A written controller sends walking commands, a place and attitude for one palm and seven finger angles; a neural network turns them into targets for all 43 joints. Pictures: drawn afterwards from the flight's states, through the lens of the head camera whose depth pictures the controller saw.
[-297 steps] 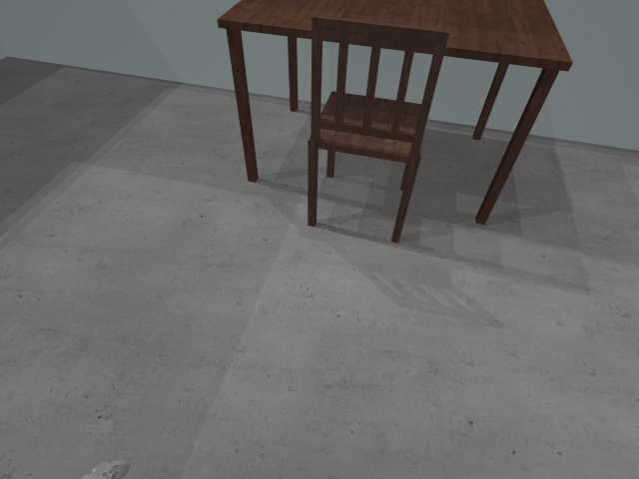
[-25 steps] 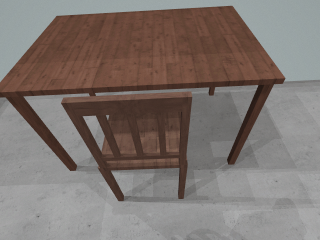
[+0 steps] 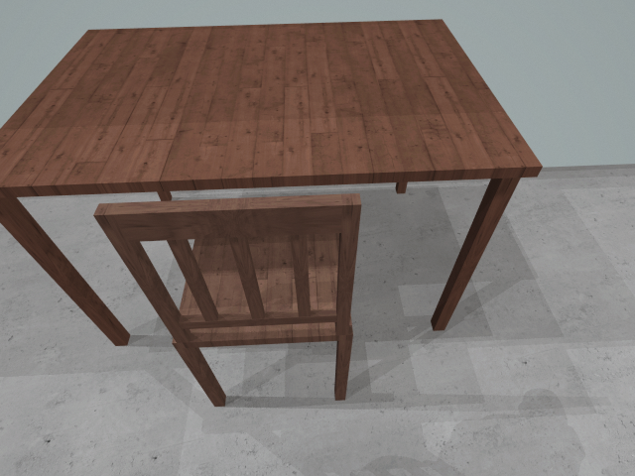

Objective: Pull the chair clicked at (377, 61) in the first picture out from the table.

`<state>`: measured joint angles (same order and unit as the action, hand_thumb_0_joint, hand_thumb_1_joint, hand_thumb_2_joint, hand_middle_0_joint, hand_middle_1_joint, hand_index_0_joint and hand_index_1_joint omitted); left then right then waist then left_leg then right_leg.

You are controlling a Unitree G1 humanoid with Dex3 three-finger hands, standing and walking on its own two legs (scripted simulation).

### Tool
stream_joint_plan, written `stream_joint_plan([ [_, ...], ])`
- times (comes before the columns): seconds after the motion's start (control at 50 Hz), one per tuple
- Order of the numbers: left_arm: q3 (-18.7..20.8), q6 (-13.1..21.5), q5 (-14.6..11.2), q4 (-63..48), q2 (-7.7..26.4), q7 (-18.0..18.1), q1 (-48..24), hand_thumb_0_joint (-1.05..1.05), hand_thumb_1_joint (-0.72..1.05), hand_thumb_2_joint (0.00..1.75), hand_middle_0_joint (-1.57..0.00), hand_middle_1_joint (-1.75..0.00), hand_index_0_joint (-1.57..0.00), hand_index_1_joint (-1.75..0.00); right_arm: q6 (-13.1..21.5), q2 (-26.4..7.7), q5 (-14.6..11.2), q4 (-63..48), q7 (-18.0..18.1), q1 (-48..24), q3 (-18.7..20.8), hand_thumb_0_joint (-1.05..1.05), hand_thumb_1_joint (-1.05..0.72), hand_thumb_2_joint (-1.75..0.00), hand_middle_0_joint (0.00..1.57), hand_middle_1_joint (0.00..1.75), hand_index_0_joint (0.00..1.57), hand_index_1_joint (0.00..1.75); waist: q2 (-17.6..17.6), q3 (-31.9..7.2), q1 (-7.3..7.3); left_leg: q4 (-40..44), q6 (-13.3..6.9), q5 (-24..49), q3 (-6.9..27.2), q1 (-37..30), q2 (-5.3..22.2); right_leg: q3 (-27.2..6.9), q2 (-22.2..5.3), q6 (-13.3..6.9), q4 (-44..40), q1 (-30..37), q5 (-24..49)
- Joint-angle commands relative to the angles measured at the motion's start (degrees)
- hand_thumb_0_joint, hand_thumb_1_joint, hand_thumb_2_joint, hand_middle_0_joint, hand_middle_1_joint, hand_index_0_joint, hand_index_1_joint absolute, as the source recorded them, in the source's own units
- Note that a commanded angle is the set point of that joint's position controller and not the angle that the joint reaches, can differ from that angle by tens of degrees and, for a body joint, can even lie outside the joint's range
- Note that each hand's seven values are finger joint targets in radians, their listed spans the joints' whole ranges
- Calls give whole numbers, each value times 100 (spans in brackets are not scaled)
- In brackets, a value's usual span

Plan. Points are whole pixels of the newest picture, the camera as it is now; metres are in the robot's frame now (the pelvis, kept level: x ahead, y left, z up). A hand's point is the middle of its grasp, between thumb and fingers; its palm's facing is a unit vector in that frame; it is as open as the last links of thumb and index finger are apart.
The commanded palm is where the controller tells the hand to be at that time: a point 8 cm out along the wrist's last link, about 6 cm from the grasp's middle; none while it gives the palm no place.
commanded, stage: look again from close up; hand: left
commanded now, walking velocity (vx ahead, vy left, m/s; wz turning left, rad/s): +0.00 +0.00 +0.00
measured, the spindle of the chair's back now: (249, 279) +0.46 +0.16 -0.11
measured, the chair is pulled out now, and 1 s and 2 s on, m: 0.00 0.00 0.00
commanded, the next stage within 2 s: none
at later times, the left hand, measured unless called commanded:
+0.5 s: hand out of the picture +0.01 +0.13 -0.17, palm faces +0.02 -0.98 -0.19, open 7.4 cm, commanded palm none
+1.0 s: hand out of the picture +0.01 +0.10 -0.17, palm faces +0.03 -0.98 -0.18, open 7.4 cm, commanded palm none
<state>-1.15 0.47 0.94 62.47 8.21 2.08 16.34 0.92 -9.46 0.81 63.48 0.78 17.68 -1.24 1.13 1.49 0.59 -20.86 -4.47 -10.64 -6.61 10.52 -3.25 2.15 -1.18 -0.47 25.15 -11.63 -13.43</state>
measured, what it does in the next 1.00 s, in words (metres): shifts its weight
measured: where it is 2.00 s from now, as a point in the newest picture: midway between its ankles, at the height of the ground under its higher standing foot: outside the picture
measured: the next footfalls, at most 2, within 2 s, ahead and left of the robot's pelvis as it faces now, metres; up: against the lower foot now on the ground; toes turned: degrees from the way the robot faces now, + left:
none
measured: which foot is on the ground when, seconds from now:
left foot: down 0.00-1.00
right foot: down 0.00-1.00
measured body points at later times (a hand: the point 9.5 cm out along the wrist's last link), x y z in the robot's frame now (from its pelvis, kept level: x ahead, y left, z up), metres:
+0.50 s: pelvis +0.02 -0.03 +0.00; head +0.03 -0.03 +0.45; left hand +0.01 +0.19 -0.16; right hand +0.03 -0.24 -0.16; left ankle +0.01 +0.07 -0.74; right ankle +0.00 -0.11 -0.74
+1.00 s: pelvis +0.03 -0.05 +0.00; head +0.03 -0.06 +0.45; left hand +0.01 +0.16 -0.16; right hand +0.01 -0.26 -0.17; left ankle +0.01 +0.07 -0.74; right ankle +0.00 -0.11 -0.74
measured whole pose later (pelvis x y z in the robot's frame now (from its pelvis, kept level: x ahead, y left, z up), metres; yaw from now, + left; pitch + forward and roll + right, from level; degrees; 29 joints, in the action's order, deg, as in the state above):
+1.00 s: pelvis +0.03 -0.05 +0.00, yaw +0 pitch -1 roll +1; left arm -1.7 1.9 0.6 63.9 6.6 2.8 19.4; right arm 1.1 -7.4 0.5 66.5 1.6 17.1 -1.8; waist 0.0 1.0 -0.1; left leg -20.4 0.1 -12.5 -4.8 6.8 0.6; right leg 3.7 2.9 -4.6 21.8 -6.5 -14.5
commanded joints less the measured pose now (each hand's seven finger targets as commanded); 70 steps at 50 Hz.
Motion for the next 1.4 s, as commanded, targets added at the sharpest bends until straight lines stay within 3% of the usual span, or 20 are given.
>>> stream_joint_plan([
  [0.0, 62, 117, -45, -94, 520, 20, 335, 0, 90, 90, -20, -30, -20, -30, 151, -506, -21, -94, 67, 313, 75, 0, -90, -90, 20, 30, 20, 30, -227, 10, -22, 451, 166, 372, 1001, -114, 945, -680, -537, -228, -430, -83, 488],
  [0.1, 58, 132, -49, -39, 502, 36, 379, 0, 90, 90, -20, -30, -20, -30, 160, -434, -30, 0, 86, 295, 55, 0, -90, -90, 20, 30, 20, 30, -195, 21, -33, 368, 174, 650, 945, -174, 946, -683, -543, -228, -450, 17, 726],
  [0.14, 51, 125, -43, -18, 503, 38, 386, 0, 90, 90, -20, -30, -20, -30, 151, -407, -37, 33, 92, 253, 51, 0, -90, -90, 20, 30, 20, 30, -172, 201, -51, 372, 168, 642, 924, -135, 957, -665, -534, -225, -486, -51, 722],
  [0.28, 39, 154, -44, 36, 481, 55, 491, 0, 90, 90, -20, -30, -20, -30, 154, -403, -34, 81, 110, 254, 38, 0, -90, -90, 20, 30, 20, 30, -167, 93, -40, 284, 192, 943, 892, -322, 960, -672, -573, -236, -505, 64, 1103],
  [0.36, 34, 151, -42, 52, 473, 57, 514, 0, 90, 90, -20, -30, -20, -30, 143, -391, -34, 96, 113, 219, 38, 0, -90, -90, 20, 30, 20, 30, -54, 162, -43, 328, 203, 901, 893, -360, 966, -684, -558, -243, -560, 39, 1025],
  [0.72, 30, 196, -51, 77, 446, 81, 704, 0, 90, 90, -20, -30, -20, -30, 123, -337, -39, 183, 117, 273, 21, 0, -90, -90, 20, 30, 20, 30, -286, 268, -69, 348, 252, 671, 833, -376, 947, -728, -562, -261, -721, 149, 1216],
  [0.9, 29, 205, -56, 59, 417, 90, 775, 0, 90, 90, -20, -30, -20, -30, 97, -262, -42, 217, 124, 350, 22, 0, -90, -90, 20, 30, 20, 30, -241, 353, -62, 314, 285, 479, 798, -298, 922, -802, -539, -264, -802, 118, 1167],
  [1.38, 52, 218, -61, 62, 387, 117, 974, 0, 90, 90, -20, -30, -20, -30, 77, -129, -56, 262, 157, 518, 28, 0, -90, -90, 20, 30, 20, 30, -245, 331, -75, 156, 324, 368, 675, -184, 894, -872, -517, -70, -873, 213, 1538],
])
